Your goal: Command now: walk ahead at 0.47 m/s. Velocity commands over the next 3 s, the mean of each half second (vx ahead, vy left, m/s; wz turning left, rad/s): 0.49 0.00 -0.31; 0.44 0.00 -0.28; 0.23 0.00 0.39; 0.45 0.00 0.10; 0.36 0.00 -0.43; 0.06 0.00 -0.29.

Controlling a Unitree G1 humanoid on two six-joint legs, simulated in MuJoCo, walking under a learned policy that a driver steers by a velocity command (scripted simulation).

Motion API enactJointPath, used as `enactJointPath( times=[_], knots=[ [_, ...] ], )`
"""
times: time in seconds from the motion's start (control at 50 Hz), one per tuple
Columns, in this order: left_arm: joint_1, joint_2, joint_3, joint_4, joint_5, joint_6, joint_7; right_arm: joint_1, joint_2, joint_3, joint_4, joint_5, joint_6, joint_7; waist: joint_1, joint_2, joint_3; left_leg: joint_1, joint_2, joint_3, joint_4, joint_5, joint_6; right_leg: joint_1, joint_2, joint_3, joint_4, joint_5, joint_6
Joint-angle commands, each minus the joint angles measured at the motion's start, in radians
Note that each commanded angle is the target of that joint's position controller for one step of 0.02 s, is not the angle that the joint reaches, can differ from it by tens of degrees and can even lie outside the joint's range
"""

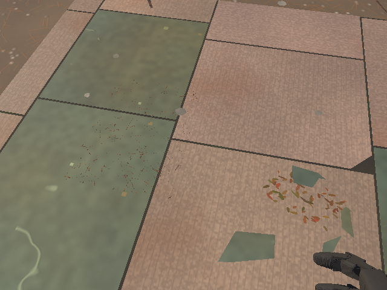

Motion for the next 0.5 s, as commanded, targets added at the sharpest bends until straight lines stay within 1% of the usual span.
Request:
enactJointPath(
  times=[0.02,0.04,0.06,0.08,0.1,0.12,0.14,0.16,0.18,0.22,0.24,0.28,0.3,0.34,0.38,0.42,0.44,0.46,0.48,0.5],
  knots=[
    [0.103,-0.041,-0.029,-0.085,0.003,-0.028,-0.02,0.543,-0.313,-0.095,0.103,-0.024,0.01,-0.013,-0.176,0.247,-0.46,1.015,0.419,-0.753,-0.135,-0.306,0.29,-0.733,0.084,0.066,0.911,0.038,-0.006],
    [0.013,0.053,-0.007,-0.085,-0.029,-0.061,-0.025,0.502,-0.215,-0.07,0.109,-0.02,0.008,-0.011,-0.208,0.183,-0.399,0.944,0.387,-0.856,-0.265,-0.381,0.252,-0.842,0.06,0.199,1.047,-0.042,-0.034],
    [-0.099,0.113,0.011,-0.128,-0.061,-0.075,-0.024,0.388,-0.167,-0.056,0.092,-0.016,0.002,-0.014,-0.177,0.15,-0.213,0.778,0.367,-0.672,-0.281,-0.308,0.196,-0.917,0.008,0.168,1.067,0.028,-0.055],
    [-0.158,0.127,0.015,-0.143,-0.06,-0.078,-0.013,0.289,-0.133,-0.044,0.07,-0.019,-0.007,-0.012,-0.137,0.03,-0.14,0.597,0.341,-0.523,-0.305,-0.167,0.161,-0.861,-0.052,0.152,1.02,0.13,-0.062],
    [-0.177,0.125,0.028,-0.14,-0.047,-0.067,-0.002,0.241,-0.099,-0.035,0.069,-0.029,-0.016,-0.006,-0.1,-0.003,-0.091,0.459,0.303,-0.406,-0.331,-0.07,0.132,-0.802,-0.084,0.14,0.962,0.182,-0.061],
    [-0.141,0.101,0.032,-0.134,-0.041,-0.047,0.002,0.23,-0.077,-0.028,0.082,-0.041,-0.023,-0.004,-0.06,0.028,-0.083,0.379,0.271,-0.319,-0.36,-0.049,0.111,-0.728,-0.114,0.153,0.922,0.214,-0.064],
    [-0.117,0.074,0.033,-0.128,-0.041,-0.029,0.003,0.239,-0.067,-0.027,0.097,-0.041,-0.024,-0.003,-0.045,0.052,-0.069,0.331,0.253,-0.27,-0.386,-0.051,0.104,-0.695,-0.12,0.152,0.891,0.218,-0.067],
    [-0.113,0.058,0.034,-0.129,-0.043,-0.015,0.005,0.254,-0.073,-0.028,0.111,-0.04,-0.027,-0.007,-0.037,0.062,-0.044,0.291,0.246,-0.224,-0.41,-0.038,0.105,-0.693,-0.125,0.148,0.867,0.217,-0.066],
    [-0.137,0.058,0.036,-0.143,-0.041,-0.005,0.006,0.264,-0.09,-0.031,0.122,-0.04,-0.03,-0.012,-0.031,0.069,-0.017,0.267,0.245,-0.188,-0.432,-0.025,0.106,-0.72,-0.129,0.15,0.842,0.237,-0.062],
    [-0.216,0.077,0.043,-0.181,-0.03,0.002,0.006,0.287,-0.123,-0.037,0.134,-0.044,-0.032,-0.027,-0.037,0.057,0.013,0.277,0.25,-0.139,-0.455,0.007,0.11,-0.81,-0.135,0.163,0.774,0.325,-0.048],
    [-0.254,0.083,0.045,-0.197,-0.027,0.001,0.004,0.3,-0.129,-0.038,0.138,-0.046,-0.031,-0.034,-0.044,0.047,0.021,0.299,0.249,-0.117,-0.458,0.028,0.107,-0.853,-0.131,0.171,0.725,0.379,-0.041],
    [-0.313,0.082,0.045,-0.219,-0.024,-0.007,-0.008,0.319,-0.142,-0.039,0.139,-0.048,-0.027,-0.046,-0.057,0.036,0.022,0.339,0.236,-0.058,-0.454,0.079,0.088,-0.885,-0.117,0.162,0.602,0.496,-0.037],
    [-0.346,0.078,0.042,-0.231,-0.023,-0.011,-0.015,0.324,-0.148,-0.038,0.136,-0.047,-0.026,-0.05,-0.066,0.034,0.023,0.35,0.225,-0.023,-0.452,0.1,0.075,-0.874,-0.11,0.14,0.53,0.55,-0.037],
    [-0.436,0.062,0.031,-0.263,-0.019,-0.015,-0.03,0.359,-0.164,-0.038,0.137,-0.04,-0.021,-0.059,-0.1,0.025,0.034,0.382,0.225,0.023,-0.456,0.111,0.06,-0.858,-0.098,0.079,0.417,0.614,-0.037],
    [-0.511,0.052,0.022,-0.297,-0.019,-0.015,-0.044,0.413,-0.177,-0.04,0.149,-0.033,-0.011,-0.063,-0.131,0.013,0.052,0.465,0.246,0.046,-0.436,0.127,0.055,-0.887,-0.09,0.048,0.346,0.613,-0.042],
    [-0.565,0.052,0.018,-0.335,-0.021,-0.014,-0.06,0.454,-0.186,-0.044,0.158,-0.027,0.007,-0.064,-0.148,0.011,0.065,0.571,0.276,0.063,-0.39,0.173,0.049,-0.933,-0.081,0.023,0.3,0.553,-0.054],
    [-0.581,0.056,0.018,-0.354,-0.022,-0.013,-0.068,0.462,-0.192,-0.047,0.159,-0.024,0.017,-0.065,-0.147,0.017,0.066,0.613,0.29,0.071,-0.359,0.221,0.043,-0.941,-0.072,0.007,0.284,0.505,-0.064],
    [-0.584,0.065,0.021,-0.37,-0.024,-0.012,-0.076,0.457,-0.201,-0.05,0.154,-0.022,0.026,-0.066,-0.136,0.029,0.058,0.64,0.3,0.085,-0.318,0.315,0.032,-0.921,-0.057,-0.014,0.27,0.452,-0.078],
    [-0.566,0.081,0.028,-0.381,-0.025,-0.011,-0.083,0.439,-0.215,-0.054,0.143,-0.022,0.034,-0.069,-0.114,0.052,0.034,0.653,0.303,0.104,-0.259,0.485,0.019,-0.864,-0.028,-0.045,0.264,0.401,-0.096],
    [-0.521,0.106,0.04,-0.383,-0.026,-0.009,-0.087,0.424,-0.231,-0.059,0.131,-0.023,0.042,-0.073,-0.081,0.082,-0.01,0.658,0.303,0.121,-0.169,0.674,0.007,-0.776,0.012,-0.077,0.272,0.351,-0.115]
  ],
)
Next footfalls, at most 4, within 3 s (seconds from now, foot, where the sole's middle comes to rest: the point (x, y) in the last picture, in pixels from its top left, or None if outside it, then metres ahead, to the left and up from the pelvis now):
0.54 right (265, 285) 0.47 -0.16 -0.75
1.04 left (235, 194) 0.80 -0.07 -0.75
1.48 right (293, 210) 0.75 -0.28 -0.75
1.90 left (223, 151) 1.00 -0.02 -0.75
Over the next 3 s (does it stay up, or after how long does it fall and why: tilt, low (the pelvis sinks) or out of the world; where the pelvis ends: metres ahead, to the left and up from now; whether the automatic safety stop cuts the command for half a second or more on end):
stays up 1.23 -0.16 0.02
